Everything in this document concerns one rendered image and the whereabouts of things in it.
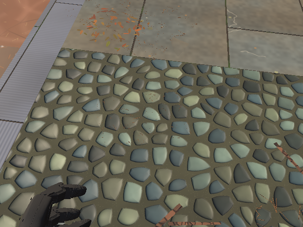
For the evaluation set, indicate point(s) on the left robot hand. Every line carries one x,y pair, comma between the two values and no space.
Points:
40,213

